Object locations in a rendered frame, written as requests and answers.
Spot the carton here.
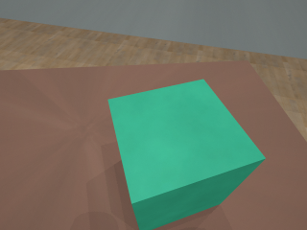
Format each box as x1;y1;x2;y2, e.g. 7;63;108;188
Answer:
108;79;266;230

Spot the table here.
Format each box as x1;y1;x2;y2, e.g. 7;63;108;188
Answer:
0;60;307;230

